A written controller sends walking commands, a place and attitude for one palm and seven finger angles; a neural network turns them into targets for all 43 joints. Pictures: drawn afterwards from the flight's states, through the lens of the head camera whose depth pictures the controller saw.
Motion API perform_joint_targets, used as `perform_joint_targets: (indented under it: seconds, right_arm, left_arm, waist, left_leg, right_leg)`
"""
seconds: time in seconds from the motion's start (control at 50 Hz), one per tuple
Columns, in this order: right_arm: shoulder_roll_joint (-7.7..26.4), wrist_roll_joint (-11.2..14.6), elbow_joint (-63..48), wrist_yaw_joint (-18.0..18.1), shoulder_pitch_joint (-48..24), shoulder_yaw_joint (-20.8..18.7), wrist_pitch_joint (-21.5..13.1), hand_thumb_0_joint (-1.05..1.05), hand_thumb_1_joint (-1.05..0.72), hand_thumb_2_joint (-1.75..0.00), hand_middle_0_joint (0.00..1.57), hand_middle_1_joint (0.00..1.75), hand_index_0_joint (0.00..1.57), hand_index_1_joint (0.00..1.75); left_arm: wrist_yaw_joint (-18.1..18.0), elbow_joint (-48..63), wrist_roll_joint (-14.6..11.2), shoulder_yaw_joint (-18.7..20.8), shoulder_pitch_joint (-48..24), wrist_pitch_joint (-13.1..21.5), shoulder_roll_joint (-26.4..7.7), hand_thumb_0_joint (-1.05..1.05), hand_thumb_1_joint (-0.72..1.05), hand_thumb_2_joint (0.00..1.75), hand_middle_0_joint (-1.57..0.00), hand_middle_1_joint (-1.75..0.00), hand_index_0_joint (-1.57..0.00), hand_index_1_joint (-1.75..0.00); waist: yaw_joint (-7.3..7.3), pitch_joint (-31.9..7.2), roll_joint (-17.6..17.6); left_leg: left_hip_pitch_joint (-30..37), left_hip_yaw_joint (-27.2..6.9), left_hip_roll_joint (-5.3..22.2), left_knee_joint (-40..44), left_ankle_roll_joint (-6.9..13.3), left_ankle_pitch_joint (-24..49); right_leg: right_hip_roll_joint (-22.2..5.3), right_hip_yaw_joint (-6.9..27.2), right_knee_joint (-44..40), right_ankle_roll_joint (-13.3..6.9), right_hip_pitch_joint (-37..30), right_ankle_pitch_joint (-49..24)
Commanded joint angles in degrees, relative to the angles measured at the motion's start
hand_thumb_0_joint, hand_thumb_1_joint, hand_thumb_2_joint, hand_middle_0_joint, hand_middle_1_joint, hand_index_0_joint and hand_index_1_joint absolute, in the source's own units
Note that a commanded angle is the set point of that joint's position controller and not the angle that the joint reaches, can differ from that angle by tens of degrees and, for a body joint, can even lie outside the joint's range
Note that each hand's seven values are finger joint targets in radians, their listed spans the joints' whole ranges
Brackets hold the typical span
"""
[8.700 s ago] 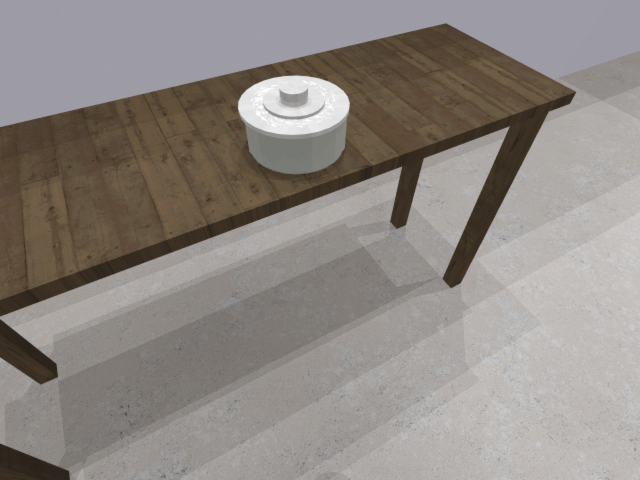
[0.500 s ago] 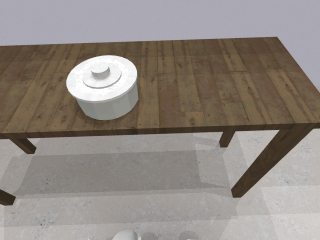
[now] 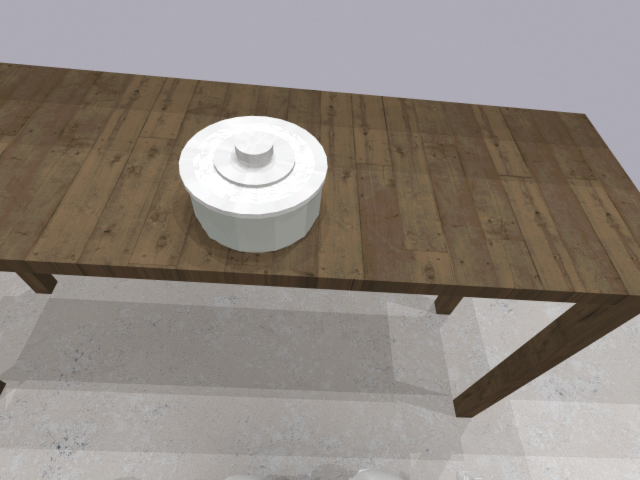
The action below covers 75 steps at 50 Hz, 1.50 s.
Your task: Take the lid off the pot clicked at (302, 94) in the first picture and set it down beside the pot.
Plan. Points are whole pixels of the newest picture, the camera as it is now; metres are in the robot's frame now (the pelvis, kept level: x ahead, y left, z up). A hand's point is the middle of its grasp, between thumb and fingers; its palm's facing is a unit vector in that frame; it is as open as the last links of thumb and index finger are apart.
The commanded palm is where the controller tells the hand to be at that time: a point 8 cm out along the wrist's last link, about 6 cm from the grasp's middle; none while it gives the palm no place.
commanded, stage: come to a stop and stand still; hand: left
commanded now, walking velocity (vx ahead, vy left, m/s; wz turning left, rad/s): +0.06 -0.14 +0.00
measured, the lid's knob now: (254, 146) +0.47 +0.14 +0.14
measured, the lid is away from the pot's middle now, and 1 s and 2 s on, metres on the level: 0.00 0.00 0.00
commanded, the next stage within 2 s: look again from close up in 0.50 s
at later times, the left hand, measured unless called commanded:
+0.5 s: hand out of the picture -0.05 +0.14 -0.15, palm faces +0.03 -0.97 -0.23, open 7.4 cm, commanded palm none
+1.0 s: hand out of the picture +0.02 +0.23 -0.17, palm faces +0.01 -0.96 -0.29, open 7.4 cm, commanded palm none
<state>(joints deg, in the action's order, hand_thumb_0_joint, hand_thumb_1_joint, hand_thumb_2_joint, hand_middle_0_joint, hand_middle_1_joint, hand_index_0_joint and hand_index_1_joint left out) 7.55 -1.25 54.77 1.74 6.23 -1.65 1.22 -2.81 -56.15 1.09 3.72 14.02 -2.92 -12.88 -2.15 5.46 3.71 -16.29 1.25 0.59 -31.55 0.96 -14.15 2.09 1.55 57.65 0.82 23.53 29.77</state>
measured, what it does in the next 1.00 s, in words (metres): steps on the spot: right foot, then left foot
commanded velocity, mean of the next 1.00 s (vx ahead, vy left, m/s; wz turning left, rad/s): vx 0.05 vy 0.04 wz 0.00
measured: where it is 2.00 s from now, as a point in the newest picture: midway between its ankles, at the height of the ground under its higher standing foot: outside the picture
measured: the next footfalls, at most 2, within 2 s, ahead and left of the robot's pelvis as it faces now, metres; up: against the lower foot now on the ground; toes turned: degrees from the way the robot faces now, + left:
right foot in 0.28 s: -0.06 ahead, -0.16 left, +0.00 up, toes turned -1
left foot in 0.66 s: +0.04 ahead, +0.12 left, +0.00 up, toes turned -1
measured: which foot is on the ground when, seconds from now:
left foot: down 0.00-0.28, up 0.30-0.64, down 0.66-1.00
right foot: up 0.00-0.26, down 0.28-1.00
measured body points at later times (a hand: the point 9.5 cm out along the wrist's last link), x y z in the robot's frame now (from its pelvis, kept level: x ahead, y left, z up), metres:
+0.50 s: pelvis -0.04 -0.04 +0.01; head -0.03 -0.06 +0.46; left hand -0.05 +0.19 -0.13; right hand -0.05 -0.29 -0.15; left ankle -0.01 +0.10 -0.68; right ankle -0.10 -0.16 -0.73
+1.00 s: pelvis -0.05 +0.03 -0.01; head -0.02 +0.02 +0.44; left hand +0.02 +0.28 -0.15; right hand +0.08 -0.19 -0.15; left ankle +0.00 +0.12 -0.73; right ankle -0.10 -0.16 -0.73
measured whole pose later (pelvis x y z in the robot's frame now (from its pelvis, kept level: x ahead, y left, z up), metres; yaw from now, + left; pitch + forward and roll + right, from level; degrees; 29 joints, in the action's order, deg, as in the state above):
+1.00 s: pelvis -0.05 +0.03 -0.01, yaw -1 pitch -2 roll -1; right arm 9.6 -1.3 51.4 -0.4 6.4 -1.2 1.6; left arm -3.0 -53.3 1.5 0.8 12.1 -0.6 -12.5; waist -1.5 4.6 -2.4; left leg -20.6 1.4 0.2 -39.8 2.1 -17.6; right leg -4.1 1.7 34.3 3.9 9.8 23.0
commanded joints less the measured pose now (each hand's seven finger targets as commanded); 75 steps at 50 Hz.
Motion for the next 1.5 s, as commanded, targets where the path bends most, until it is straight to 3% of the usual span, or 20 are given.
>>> perform_joint_targets:
  seconds: [0.0,0.16,0.22,0.24,0.26,0.28,0.3,0.32,0.36,0.42,0.5,0.56,0.58,0.62,0.64,0.68,0.74,0.92,1.1,1.48]
  right_arm:
    - [10.4,-0.1,-2.8,1.6,3.4,-1.7,-1.0,0.00,-0.90,-0.90,0.20,0.30,0.20,0.30]
    - [12.2,-0.5,0.1,0.3,7.8,-2.8,-0.6,0.00,-0.90,-0.90,0.20,0.30,0.20,0.30]
    - [11.8,0.0,1.4,-0.1,7.6,-3.1,-0.3,0.00,-0.90,-0.90,0.20,0.30,0.20,0.30]
    - [8.6,0.5,1.1,-0.2,7.1,-2.7,-0.2,0.00,-0.90,-0.90,0.20,0.30,0.20,0.30]
    - [5.0,0.9,-0.2,-0.5,5.6,-1.7,-0.1,0.00,-0.90,-0.90,0.20,0.30,0.20,0.30]
    - [6.7,0.4,-1.7,-1.0,3.6,-2.0,0.1,0.00,-0.90,-0.90,0.20,0.30,0.20,0.30]
    - [7.5,0.1,-2.3,-1.5,3.7,-2.4,0.2,0.00,-0.90,-0.90,0.20,0.30,0.20,0.30]
    - [7.2,-0.3,-0.5,-1.7,4.8,-2.3,0.1,0.00,-0.90,-0.90,0.20,0.30,0.20,0.30]
    - [8.2,-0.2,1.4,-2.0,7.7,-2.5,-0.7,0.00,-0.90,-0.90,0.20,0.30,0.20,0.30]
    - [7.5,0.3,1.5,-2.0,8.0,-2.3,-1.1,0.00,-0.90,-0.90,0.20,0.30,0.20,0.30]
    - [6.7,0.8,0.3,-1.4,4.8,-1.9,-0.9,0.00,-0.90,-0.90,0.20,0.30,0.20,0.30]
    - [5.5,1.1,1.1,-1.1,6.5,-1.5,-1.1,0.00,-0.90,-0.90,0.20,0.30,0.20,0.30]
    - [7.3,-0.7,-1.0,-1.9,11.2,-0.2,-1.4,0.00,-0.90,-0.90,0.20,0.30,0.20,0.30]
    - [10.1,-0.6,-2.0,-1.2,12.0,-1.9,-2.2,0.00,-0.90,-0.90,0.20,0.30,0.20,0.30]
    - [11.9,-0.3,-2.9,-0.8,10.4,-1.5,-1.7,0.00,-0.90,-0.90,0.20,0.30,0.20,0.30]
    - [11.4,-0.2,-5.4,-0.6,7.2,-1.5,-0.9,0.00,-0.90,-0.90,0.20,0.30,0.20,0.30]
    - [9.4,0.3,-4.4,-0.6,6.1,-1.2,-0.9,0.00,-0.90,-0.90,0.20,0.30,0.20,0.30]
    - [12.5,0.1,-6.6,-1.1,2.6,-2.3,-0.3,0.00,-0.90,-0.90,0.20,0.30,0.20,0.30]
    - [12.6,0.1,-6.9,-1.8,2.3,-1.9,-0.2,0.00,-0.90,-0.90,0.20,0.30,0.20,0.30]
    - [10.7,0.8,-1.7,-1.6,6.4,-1.3,-0.5,0.00,-0.90,-0.90,0.20,0.30,0.20,0.30]
  left_arm:
    - [1.0,2.3,-0.2,1.5,4.7,0.4,-4.4,0.00,0.90,0.90,-0.20,-0.30,-0.20,-0.30]
    - [2.2,2.0,-0.6,-0.3,1.6,0.9,-1.6,0.00,0.90,0.90,-0.20,-0.30,-0.20,-0.30]
    - [2.2,-2.0,-0.6,-0.4,9.8,2.0,-1.8,0.00,0.90,0.90,-0.20,-0.30,-0.20,-0.30]
    - [1.8,-2.8,0.0,0.1,12.2,2.3,-4.2,0.00,0.90,0.90,-0.20,-0.30,-0.20,-0.30]
    - [1.5,-2.3,0.4,0.8,11.5,2.6,-8.4,0.00,0.90,0.90,-0.20,-0.30,-0.20,-0.30]
    - [1.4,0.2,0.1,1.0,6.8,2.5,-11.4,0.00,0.90,0.90,-0.20,-0.30,-0.20,-0.30]
    - [1.4,1.3,0.2,1.2,3.1,2.4,-11.7,0.00,0.90,0.90,-0.20,-0.30,-0.20,-0.30]
    - [1.2,1.2,0.0,1.4,1.7,3.7,-10.1,0.00,0.90,0.90,-0.20,-0.30,-0.20,-0.30]
    - [1.2,0.1,-0.3,0.5,2.4,4.7,-6.7,0.00,0.90,0.90,-0.20,-0.30,-0.20,-0.30]
    - [0.9,-1.3,0.0,0.5,7.0,5.3,-6.3,0.00,0.90,0.90,-0.20,-0.30,-0.20,-0.30]
    - [0.3,-2.8,0.2,0.7,10.0,4.8,-6.3,0.00,0.90,0.90,-0.20,-0.30,-0.20,-0.30]
    - [0.1,-2.7,0.3,0.4,7.3,4.1,-6.1,0.00,0.90,0.90,-0.20,-0.30,-0.20,-0.30]
    - [0.1,-1.1,0.3,-2.2,3.1,6.2,-10.4,0.00,0.90,0.90,-0.20,-0.30,-0.20,-0.30]
    - [-0.1,2.2,-0.4,-1.6,3.6,4.2,-4.0,0.00,0.90,0.90,-0.20,-0.30,-0.20,-0.30]
    - [-0.2,1.4,-0.7,-2.2,5.3,4.1,-3.3,0.00,0.90,0.90,-0.20,-0.30,-0.20,-0.30]
    - [-0.3,1.4,-0.2,-1.9,8.5,4.3,-2.8,0.00,0.90,0.90,-0.20,-0.30,-0.20,-0.30]
    - [-0.8,0.8,-0.3,-1.5,5.8,4.1,-6.0,0.00,0.90,0.90,-0.20,-0.30,-0.20,-0.30]
    - [-0.5,4.6,0.1,-1.3,3.7,2.6,-5.8,0.00,0.90,0.90,-0.20,-0.30,-0.20,-0.30]
    - [0.1,6.2,0.3,-1.4,2.5,2.3,-7.0,0.00,0.90,0.90,-0.20,-0.30,-0.20,-0.30]
    - [0.5,1.6,-0.1,-2.1,4.5,2.8,-7.3,0.00,0.90,0.90,-0.20,-0.30,-0.20,-0.30]
  waist:
    - [1.40,-7.0,-11.8]
    - [4.16,-6.4,-18.1]
    - [0.70,-6.7,-12.0]
    - [-0.35,-5.2,-4.2]
    - [-0.47,-1.7,9.2]
    - [-0.54,2.5,9.1]
    - [1.05,2.4,3.7]
    - [1.25,3.4,8.1]
    - [2.14,4.4,6.1]
    - [0.86,0.2,5.2]
    - [-0.75,-1.6,6.8]
    - [0.84,-1.4,8.3]
    - [6.58,-2.8,-4.5]
    - [4.16,-9.6,-14.9]
    - [2.73,-9.6,-14.3]
    - [0.38,-2.6,0.0]
    - [2.30,-4.4,-7.1]
    - [1.29,-4.8,-8.6]
    - [1.25,-4.3,-8.4]
    - [2.19,-3.0,-3.5]
  left_leg:
    - [5.4,-11.2,15.5,12.5,8.5,30.6]
    - [4.7,-14.4,12.7,19.9,6.0,-8.2]
    - [-2.3,-9.1,7.2,16.8,1.5,-16.0]
    - [-7.8,-5.0,3.1,8.5,-1.0,-15.8]
    - [-13.9,-0.4,-1.4,-2.5,-3.2,-14.3]
    - [-14.7,-1.5,0.8,-8.9,-3.1,-14.6]
    - [-11.9,-2.0,0.7,-14.0,-2.6,-12.9]
    - [-14.7,-3.6,1.4,-15.8,-2.1,-8.3]
    - [-15.4,-2.1,1.9,-17.5,-2.5,-4.3]
    - [-16.0,-0.2,0.9,-17.4,-3.6,-5.3]
    - [-13.7,0.2,0.9,-13.6,-3.9,-7.2]
    - [-2.7,1.0,-0.1,-2.9,-3.5,-3.7]
    - [8.1,-2.4,-2.5,0.5,1.4,5.6]
    - [11.6,-8.9,7.0,2.9,2.7,17.7]
    - [10.0,-11.7,8.7,4.1,4.4,18.3]
    - [1.1,-6.0,6.4,-1.0,2.5,11.5]
    - [3.9,-3.5,3.3,-4.3,0.9,21.3]
    - [2.7,-8.1,5.7,2.3,2.6,10.3]
    - [0.8,-8.8,5.4,7.5,2.2,-3.4]
    - [3.5,-5.0,3.3,7.2,0.5,-4.3]
  right_leg:
    - [-1.7,3.7,11.4,1.3,3.5,-4.9]
    - [-3.0,-3.4,-17.5,0.6,-6.1,-0.8]
    - [-1.5,-6.6,-36.1,-0.5,-20.4,-10.0]
    - [-6.7,0.4,-42.4,-2.1,-22.8,-6.1]
    - [-17.3,16.9,-50.9,-6.5,-18.5,8.5]
    - [-24.4,22.3,-55.9,-10.0,-9.6,15.8]
    - [-24.8,21.7,-56.2,-11.2,-4.2,14.3]
    - [-21.5,21.1,-54.5,-10.0,-7.3,7.4]
    - [-18.2,12.1,-49.2,-8.9,-12.9,-10.5]
    - [-18.6,7.6,-42.3,-8.9,-21.6,-36.2]
    - [-20.1,7.6,-38.3,-10.3,-23.5,-47.4]
    - [-18.2,5.9,-35.8,-8.4,-16.3,-44.7]
    - [-12.4,4.1,-29.4,-6.7,-12.2,-39.4]
    - [-5.2,-3.6,-22.0,-2.0,-4.5,-15.2]
    - [-3.8,-3.9,-23.2,-1.8,-6.2,-7.9]
    - [-5.0,-0.8,-30.5,-2.2,-7.0,-16.6]
    - [-8.0,1.8,-27.6,-2.8,-10.0,-33.4]
    - [-4.3,-2.7,-25.8,-1.0,-8.7,-14.3]
    - [-4.7,-2.4,-27.2,-0.9,-8.3,-10.1]
    - [-7.5,2.7,-33.8,-1.8,-6.6,-10.7]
